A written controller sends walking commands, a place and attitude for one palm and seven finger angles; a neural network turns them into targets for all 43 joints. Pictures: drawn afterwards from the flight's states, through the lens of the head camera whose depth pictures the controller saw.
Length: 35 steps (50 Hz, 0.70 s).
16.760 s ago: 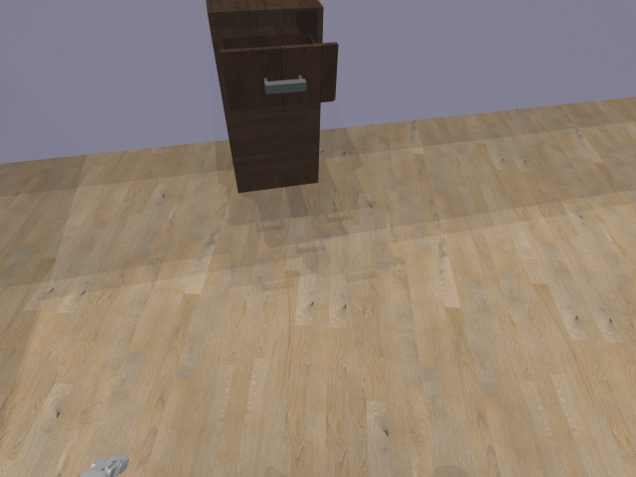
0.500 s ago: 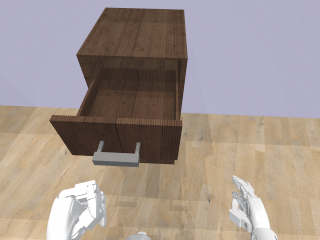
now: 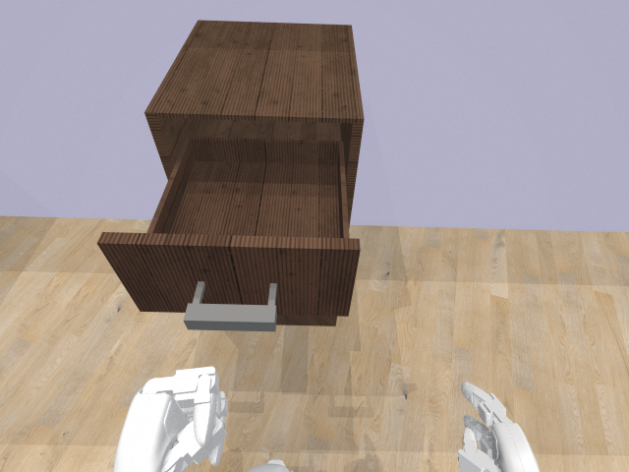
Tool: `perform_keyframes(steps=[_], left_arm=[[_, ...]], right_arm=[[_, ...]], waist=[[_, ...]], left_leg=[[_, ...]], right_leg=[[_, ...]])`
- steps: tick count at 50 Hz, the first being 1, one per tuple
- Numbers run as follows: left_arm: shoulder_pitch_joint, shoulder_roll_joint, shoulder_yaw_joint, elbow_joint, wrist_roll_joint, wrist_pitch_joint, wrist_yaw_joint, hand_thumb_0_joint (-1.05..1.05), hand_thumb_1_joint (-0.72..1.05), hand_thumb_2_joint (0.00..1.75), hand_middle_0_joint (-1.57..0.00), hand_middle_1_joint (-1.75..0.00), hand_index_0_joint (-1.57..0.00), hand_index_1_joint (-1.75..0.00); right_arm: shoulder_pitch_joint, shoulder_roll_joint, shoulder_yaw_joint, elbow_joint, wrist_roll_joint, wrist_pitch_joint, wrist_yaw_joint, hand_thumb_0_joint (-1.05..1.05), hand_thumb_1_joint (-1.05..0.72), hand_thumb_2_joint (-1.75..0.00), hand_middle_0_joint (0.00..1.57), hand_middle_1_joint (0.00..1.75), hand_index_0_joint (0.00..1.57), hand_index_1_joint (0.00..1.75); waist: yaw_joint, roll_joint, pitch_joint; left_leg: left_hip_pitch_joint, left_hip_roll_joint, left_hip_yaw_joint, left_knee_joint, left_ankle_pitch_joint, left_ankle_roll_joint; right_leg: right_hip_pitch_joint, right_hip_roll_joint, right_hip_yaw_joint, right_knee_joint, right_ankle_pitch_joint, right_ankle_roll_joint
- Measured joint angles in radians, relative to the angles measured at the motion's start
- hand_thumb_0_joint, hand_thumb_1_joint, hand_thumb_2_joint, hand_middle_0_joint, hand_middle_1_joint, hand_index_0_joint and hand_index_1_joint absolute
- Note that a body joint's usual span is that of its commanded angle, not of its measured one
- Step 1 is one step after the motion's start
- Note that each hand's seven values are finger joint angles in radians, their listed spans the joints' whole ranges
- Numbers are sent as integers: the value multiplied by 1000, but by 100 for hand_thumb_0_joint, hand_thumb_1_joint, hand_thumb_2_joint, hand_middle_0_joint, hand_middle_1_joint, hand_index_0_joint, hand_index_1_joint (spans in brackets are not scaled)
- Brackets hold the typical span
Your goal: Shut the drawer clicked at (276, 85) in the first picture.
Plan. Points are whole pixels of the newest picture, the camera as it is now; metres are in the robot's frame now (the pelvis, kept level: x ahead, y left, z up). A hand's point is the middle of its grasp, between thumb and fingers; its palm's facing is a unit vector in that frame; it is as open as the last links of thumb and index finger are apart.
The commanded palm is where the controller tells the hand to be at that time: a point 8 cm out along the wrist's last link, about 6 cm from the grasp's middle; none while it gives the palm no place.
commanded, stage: raise the hand and make a fist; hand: left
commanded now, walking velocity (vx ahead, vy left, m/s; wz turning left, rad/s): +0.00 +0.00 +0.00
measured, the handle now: (234, 303) +0.35 +0.14 -0.01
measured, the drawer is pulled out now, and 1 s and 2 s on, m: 0.30 0.30 0.30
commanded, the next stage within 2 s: bring the fist close to the handle in 0.08 s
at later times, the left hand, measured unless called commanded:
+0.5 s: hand (234, 396) +0.20 +0.10 +0.06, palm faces +0.03 -1.00 +0.00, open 3.3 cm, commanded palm +0.17 +0.15 +0.06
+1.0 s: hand (261, 381) +0.24 +0.08 +0.01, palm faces -0.02 -1.00 +0.00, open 3.3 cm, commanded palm +0.22 +0.14 +0.01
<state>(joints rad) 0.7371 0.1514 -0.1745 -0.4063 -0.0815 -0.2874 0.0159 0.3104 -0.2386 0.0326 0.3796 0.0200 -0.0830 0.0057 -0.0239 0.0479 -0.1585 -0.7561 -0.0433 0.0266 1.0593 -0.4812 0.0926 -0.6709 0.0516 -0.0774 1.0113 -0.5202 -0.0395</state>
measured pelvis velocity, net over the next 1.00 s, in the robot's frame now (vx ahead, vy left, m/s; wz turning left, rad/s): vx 0.01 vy -0.03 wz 0.00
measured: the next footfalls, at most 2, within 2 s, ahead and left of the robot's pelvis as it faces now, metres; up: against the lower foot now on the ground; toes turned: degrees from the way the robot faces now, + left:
none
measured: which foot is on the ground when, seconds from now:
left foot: down 0.00-1.00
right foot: down 0.00-1.00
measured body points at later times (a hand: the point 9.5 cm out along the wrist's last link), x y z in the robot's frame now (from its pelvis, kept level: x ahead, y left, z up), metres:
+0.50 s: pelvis +0.01 -0.02 -0.01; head +0.05 -0.01 +0.44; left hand +0.19 +0.15 +0.06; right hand +0.20 -0.23 -0.07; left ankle +0.03 +0.06 -0.67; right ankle -0.01 -0.10 -0.67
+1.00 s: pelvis +0.01 -0.03 -0.03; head +0.08 -0.03 +0.41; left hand +0.23 +0.13 +0.01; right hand +0.19 -0.26 -0.11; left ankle +0.03 +0.06 -0.67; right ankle -0.01 -0.10 -0.67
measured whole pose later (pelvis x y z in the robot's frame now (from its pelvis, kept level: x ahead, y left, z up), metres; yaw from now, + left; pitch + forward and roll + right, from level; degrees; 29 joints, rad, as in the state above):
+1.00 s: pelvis +0.01 -0.03 -0.03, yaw +0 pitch +19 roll -2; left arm 0.41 0.12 -0.10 -0.05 -0.09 -0.42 0.01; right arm 0.22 -0.24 0.02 0.46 -0.01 -0.08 0.02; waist -0.04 0.04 -0.19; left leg -1.00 -0.03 0.01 1.22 -0.55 0.05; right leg -0.92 0.07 -0.11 1.18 -0.60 -0.08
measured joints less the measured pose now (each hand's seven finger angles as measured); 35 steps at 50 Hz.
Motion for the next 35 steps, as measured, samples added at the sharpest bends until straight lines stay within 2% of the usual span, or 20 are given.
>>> perform_keyframes(steps=[6,9,13,19,27,35], left_arm=[[6,-7,30,-8,-19,-18,31,2,90,90,-140,-160,-140,-160],[9,-23,23,-13,-21,-25,25,2,90,90,-140,-160,-140,-160],[6,-33,-5,2,-2,-23,6,2,90,90,-140,-160,-140,-160],[-66,-22,-8,86,19,-29,11,2,90,90,-140,-160,-140,-160],[-159,-22,47,146,-8,-74,26,2,90,90,-140,-160,-140,-160],[-214,-27,37,234,4,-48,6,2,90,90,-140,-160,-139,-160]], right_arm=[[-8,4,-5,-4,-1,-6,6,2,-91,-90,20,30,20,30],[-14,5,-2,-3,0,-10,9,2,-91,-90,20,30,20,30],[-23,8,4,-10,-2,-9,10,2,-91,-90,20,30,20,30],[-49,12,11,-17,-15,-9,11,2,-91,-90,20,30,20,30],[-57,10,10,19,-20,-8,17,2,-91,-90,20,30,20,30],[-48,7,6,35,-23,11,11,2,-91,-90,20,30,20,30]], waist=[[0,6,-4],[5,9,-8],[7,7,-9],[8,-3,-1],[6,-2,-17],[-8,-13,-24]], left_leg=[[0,3,0,2,-6,-2],[-1,2,-2,2,-8,-3],[-7,-1,-6,4,-11,-5],[-55,1,-9,35,-19,-12],[-111,9,-18,77,-39,-23],[-139,13,-11,86,-47,-31]], right_leg=[[0,3,1,-1,-4,-2],[0,3,-1,-1,-7,-2],[-5,1,-5,3,-12,-4],[-55,1,-11,39,-25,-13],[-107,9,-22,78,-45,-25],[-143,12,-16,97,-55,-33]])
